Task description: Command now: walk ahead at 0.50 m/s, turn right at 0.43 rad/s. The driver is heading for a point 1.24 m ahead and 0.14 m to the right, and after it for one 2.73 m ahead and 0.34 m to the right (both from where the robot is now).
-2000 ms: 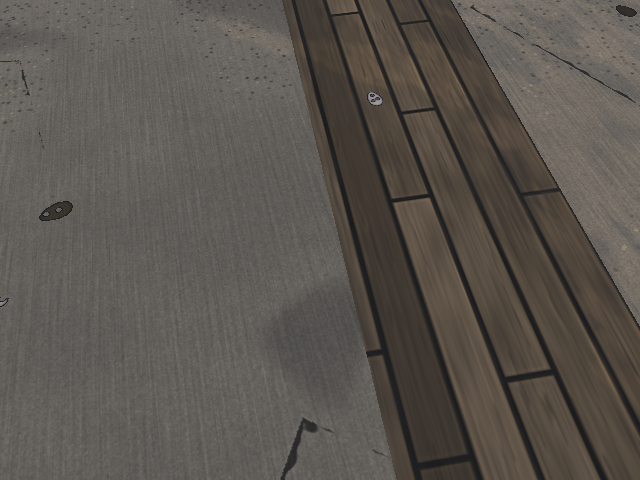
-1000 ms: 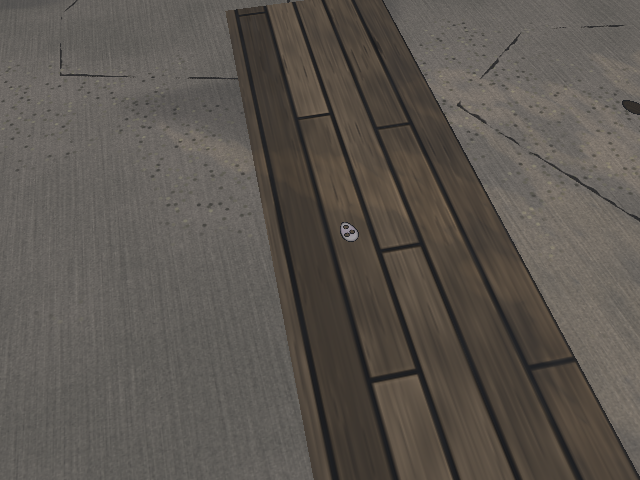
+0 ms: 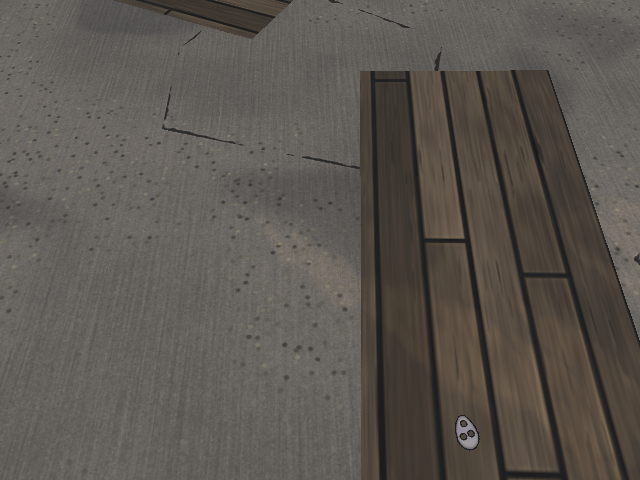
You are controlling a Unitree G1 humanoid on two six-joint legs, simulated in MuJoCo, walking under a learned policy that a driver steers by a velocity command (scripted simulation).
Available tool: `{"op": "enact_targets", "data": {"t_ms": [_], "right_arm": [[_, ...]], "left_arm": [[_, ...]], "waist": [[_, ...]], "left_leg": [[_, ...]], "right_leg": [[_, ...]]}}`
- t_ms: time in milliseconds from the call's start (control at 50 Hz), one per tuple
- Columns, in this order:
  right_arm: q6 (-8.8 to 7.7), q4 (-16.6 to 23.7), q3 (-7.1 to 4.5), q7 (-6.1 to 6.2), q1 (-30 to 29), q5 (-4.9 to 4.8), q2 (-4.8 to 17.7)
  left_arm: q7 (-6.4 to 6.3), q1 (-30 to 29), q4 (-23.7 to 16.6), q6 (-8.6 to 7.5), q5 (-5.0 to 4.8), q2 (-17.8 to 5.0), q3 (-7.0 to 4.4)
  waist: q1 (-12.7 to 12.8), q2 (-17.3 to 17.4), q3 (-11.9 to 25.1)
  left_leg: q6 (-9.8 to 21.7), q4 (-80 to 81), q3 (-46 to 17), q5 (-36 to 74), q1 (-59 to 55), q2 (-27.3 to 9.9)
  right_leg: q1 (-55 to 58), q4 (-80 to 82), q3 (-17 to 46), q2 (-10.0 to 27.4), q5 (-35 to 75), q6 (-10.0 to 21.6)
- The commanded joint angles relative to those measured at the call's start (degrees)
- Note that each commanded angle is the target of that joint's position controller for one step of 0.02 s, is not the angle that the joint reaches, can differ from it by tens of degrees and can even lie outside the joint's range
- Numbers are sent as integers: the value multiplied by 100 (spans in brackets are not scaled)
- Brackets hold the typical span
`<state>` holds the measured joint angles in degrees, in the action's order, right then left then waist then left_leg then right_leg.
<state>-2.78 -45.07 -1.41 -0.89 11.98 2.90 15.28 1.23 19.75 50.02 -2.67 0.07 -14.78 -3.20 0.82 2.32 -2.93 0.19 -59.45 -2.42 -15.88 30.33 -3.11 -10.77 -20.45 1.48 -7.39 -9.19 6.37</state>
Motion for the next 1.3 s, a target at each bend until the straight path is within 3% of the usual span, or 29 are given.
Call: {"op": "enact_targets", "data": {"t_ms": [20, 100, 200, 240, 280, 300, 320, 340, 360, 380, 400, 420, 460, 580, 660, 720, 760, 780, 800, 820, 840, 860, 900, 940, 960, 1040, 1120, 1220, 1300], "right_arm": [[32, 402, -83, -6, -165, -2, 445], [20, 663, -23, -40, -989, -60, 347], [-60, 942, 21, -40, -1650, -129, 387], [-110, 912, -12, -18, -1383, -144, 520], [-185, 619, -107, 73, -404, -148, 731], [-264, 486, -201, 159, 315, -69, 1011], [-256, 507, -316, 265, 1060, 70, 1476], [-138, 487, -386, 252, 850, -1, 1654], [-79, 551, -310, 216, 481, -45, 1118], [-84, 587, -201, 188, 231, -90, 664], [-101, 552, -151, 175, 101, -78, 505], [-146, 467, -138, 188, 159, -90, 481], [-253, 344, -159, 155, 323, -140, 529], [-321, 62, -223, 109, 676, -190, 569], [-322, -176, -214, 66, 996, -182, 583], [-245, -469, -229, 65, 1365, -211, 731], [-172, -619, -240, 73, 1449, -215, 852], [-147, -678, -248, 82, 1447, -218, 922], [-122, -712, -230, 84, 1392, -261, 907], [-143, -550, -157, 70, 1313, -300, 707], [-152, -255, 30, -2, 1758, -425, -104], [-75, -407, -202, 105, 1507, -312, 639], [-80, -367, -214, 83, 1095, -321, 472], [70, -540, -230, 28, 1259, -175, 310], [142, -556, -231, -17, 1342, -143, 211], [246, -315, -265, -145, 635, -120, 91], [229, -27, -203, -236, -164, -126, -26], [224, 338, -148, -330, -1008, -78, 32], [231, 311, -248, -258, -597, -47, 236]], "left_arm": [[-50, 139, -270, -100, -30, -872, -214], [-68, 560, -175, -68, -35, -894, -255], [-147, 872, -155, -19, 68, -938, -281], [-194, 642, -248, -12, 92, -1028, -312], [-168, 311, -347, -41, 72, -1120, -332], [-108, 285, -390, -92, 6, -981, -292], [-92, 504, -584, -135, -150, -476, -164], [-107, 879, -728, -88, -94, -532, -156], [-150, 776, -501, 20, 76, -834, -195], [-81, 369, -492, 45, 128, -798, -192], [-27, 204, -529, 69, 127, -658, -175], [25, 86, -578, 127, 199, -634, -180], [114, 85, -606, 236, 217, -563, -159], [263, -1018, -1036, 284, 193, -428, -77], [312, -1752, -1248, 209, 200, -183, 84], [266, -2096, -1345, 177, 240, -256, 117], [187, -1998, -1301, 116, 275, -338, 106], [138, -1580, -1157, 63, 293, -408, 74], [75, -697, -845, -21, 341, -522, 13], [-18, 298, -581, -79, 458, -910, -111], [-108, 594, -584, -78, 489, -1543, -254], [-149, 564, -603, -16, 238, -1456, -282], [-126, -273, -546, -70, 155, -680, -62], [-144, -580, -493, -150, 122, -310, 39], [-148, -557, -463, -204, 128, -334, 34], [-175, -326, -251, -367, 88, -426, -33], [-184, -96, -67, -367, 105, -376, -27], [-241, 294, 153, -314, 112, -627, -92], [-295, 312, 229, -156, 146, -921, -162]], "waist": [[-71, -480, 0], [244, -549, 55], [448, -633, 102], [232, -698, 152], [-255, -601, 527], [-592, -204, 1043], [-750, 621, 1928], [-381, 1576, 2104], [-230, 541, 1241], [-261, -40, 641], [-165, 0, 321], [-113, 269, 203], [-47, 435, 239], [-135, 245, 49], [-317, 250, -101], [-360, 278, -203], [-244, 313, -93], [-32, 330, 161], [398, 162, 660], [788, -199, 1378], [593, -1611, 2234], [740, -899, 2211], [256, -682, 696], [-57, -763, 271], [-129, -894, 272], [-190, -633, -51], [-87, -637, -236], [106, -586, -372], [-172, -753, 75]], "left_leg": [[-264, 610, 140, 507, 489, -125], [-360, 1661, 179, 1360, 567, -9], [-263, 2418, 132, 1312, 431, 232], [-136, 2825, 36, 1013, -194, 311], [70, 3327, 118, 757, -1730, 519], [300, 3548, -358, 581, -2932, -23], [661, 3764, -2030, -631, -4418, -1555], [1182, 4380, -4188, -987, -4624, -2331], [1188, 4342, -3708, -1395, -3875, -2158], [1076, 4459, -2799, -1039, -3191, -1803], [919, 4649, -2033, -301, -2710, -1514], [834, 4736, -1521, 249, -2485, -1326], [819, 4828, -940, 1145, -2332, -1185], [876, 5108, 234, 2106, -2620, -1095], [786, 5150, 724, 2323, -2476, -936], [837, 5014, 600, 2863, -2881, -1092], [832, 4482, 510, 4140, -3227, -1143], [784, 3902, 523, 4899, -3302, -1097], [673, 2900, 692, 4921, -3016, -885], [565, 1501, 773, 3287, -1916, -645], [305, -539, 940, -1108, 270, 301], [387, -1233, 45, -1403, 520, 367], [444, -822, -47, -607, 568, -100], [365, -498, 13, -238, 126, -233], [330, -515, 53, -160, -57, -214], [225, -248, 92, 577, 633, -326], [188, 879, 302, 1406, 782, -291], [459, 2046, 804, 1414, 469, -115], [905, 2330, 1208, 258, -401, 520]], "right_leg": [[14, 1123, 1581, 1424, 1010, 893], [363, 927, 1559, 1255, 1322, 628], [920, 361, 1892, 1384, 2145, 553], [848, 91, 2079, 1448, 2287, 396], [453, -773, 2031, 1204, 2800, 166], [-22, -1911, 1725, 840, 2351, 15], [-1096, -3538, 1040, 359, 300, -162], [-2301, -4491, 511, -96, -2336, -187], [-2659, -4965, 525, 475, -1903, -169], [-2587, -4875, 473, 642, -1432, -205], [-2447, -4631, 414, 805, -1177, -254], [-2369, -4475, 362, 927, -1083, -304], [-2253, -4487, 250, 961, -882, -367], [-3022, -3762, 74, 1103, 161, -531], [-2385, -2212, -227, 963, 751, -424], [-2050, -1517, -523, 860, 341, -252], [-1641, -1190, -671, 706, -119, -98], [-1062, -965, -696, 549, -244, -9], [130, -538, -698, 465, 87, 122], [1747, -513, 184, 1364, -173, 338], [3548, -214, 2816, 3367, -88, 947], [2913, 102, 3141, 3390, 141, 999], [1442, 519, 1506, 2742, 470, 583], [619, 925, 659, 2292, 498, 207], [393, 1021, 514, 2343, 661, 264], [427, 1368, -168, 2282, 900, 308], [502, 1348, -851, 2112, 1236, 240], [1078, 1130, -1302, 2304, 1957, 137], [1717, -389, -1641, 2355, 4858, -9]]}}
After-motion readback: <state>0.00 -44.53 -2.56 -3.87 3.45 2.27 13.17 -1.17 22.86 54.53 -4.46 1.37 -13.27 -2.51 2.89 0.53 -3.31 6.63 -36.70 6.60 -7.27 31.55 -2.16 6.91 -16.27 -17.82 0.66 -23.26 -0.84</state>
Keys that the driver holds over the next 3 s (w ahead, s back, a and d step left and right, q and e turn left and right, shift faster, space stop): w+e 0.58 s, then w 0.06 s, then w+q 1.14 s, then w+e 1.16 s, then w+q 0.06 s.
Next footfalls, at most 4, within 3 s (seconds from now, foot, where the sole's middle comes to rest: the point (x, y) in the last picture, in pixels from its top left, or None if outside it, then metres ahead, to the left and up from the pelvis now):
0.30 left None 0.35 0.11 -0.78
0.82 right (446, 463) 0.52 -0.19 -0.78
1.34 left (378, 327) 0.84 -0.07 -0.78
1.88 right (424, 225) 1.16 -0.21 -0.78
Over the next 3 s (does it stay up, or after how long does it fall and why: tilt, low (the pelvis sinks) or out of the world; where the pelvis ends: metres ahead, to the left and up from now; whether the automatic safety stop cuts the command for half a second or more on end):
stays up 1.53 -0.17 -0.02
